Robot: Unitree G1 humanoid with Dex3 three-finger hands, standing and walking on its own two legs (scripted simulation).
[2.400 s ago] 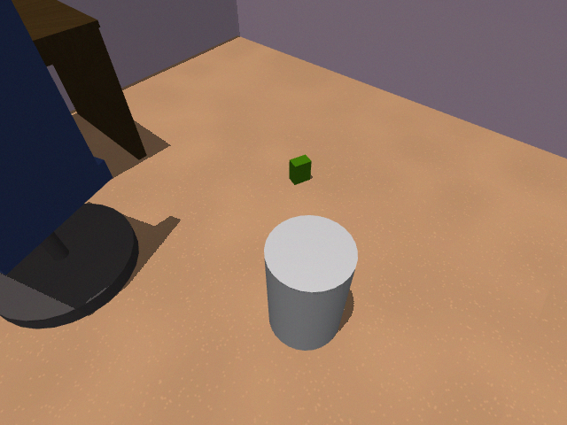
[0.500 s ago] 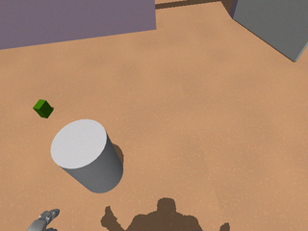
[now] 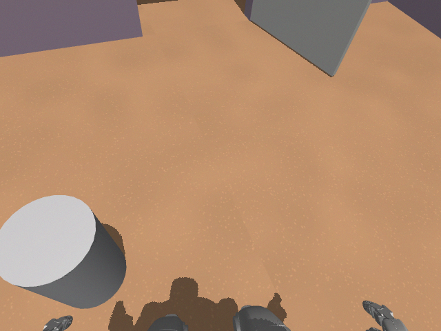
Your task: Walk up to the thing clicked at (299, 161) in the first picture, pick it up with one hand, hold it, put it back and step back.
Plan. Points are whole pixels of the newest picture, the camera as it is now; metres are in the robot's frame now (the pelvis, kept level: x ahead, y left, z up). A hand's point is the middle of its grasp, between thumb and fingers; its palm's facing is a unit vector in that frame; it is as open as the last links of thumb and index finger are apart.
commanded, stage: walk up
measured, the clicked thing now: out of the picture +0.74 +1.17 -0.70
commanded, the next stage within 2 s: stand in 1.26 s
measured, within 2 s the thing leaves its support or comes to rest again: neither
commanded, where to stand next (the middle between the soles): +0.04 +0.00 m, yaw -16 degrees
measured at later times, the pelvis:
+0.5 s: pelvis -0.03 -0.03 -0.01, yaw -12 degrees
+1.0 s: pelvis -0.04 -0.01 +0.00, yaw -16 degrees
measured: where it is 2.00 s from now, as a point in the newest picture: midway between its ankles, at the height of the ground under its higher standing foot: outside the picture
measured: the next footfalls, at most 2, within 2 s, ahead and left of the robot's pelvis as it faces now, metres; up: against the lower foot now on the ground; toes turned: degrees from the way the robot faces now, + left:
right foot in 0.26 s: +0.02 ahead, -0.15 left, +0.00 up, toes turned -9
left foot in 0.62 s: +0.04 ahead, +0.11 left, +0.00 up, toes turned -11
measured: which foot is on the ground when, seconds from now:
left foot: down 0.00-0.28, up 0.30-0.60, down 0.62-1.00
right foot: up 0.00-0.24, down 0.26-1.00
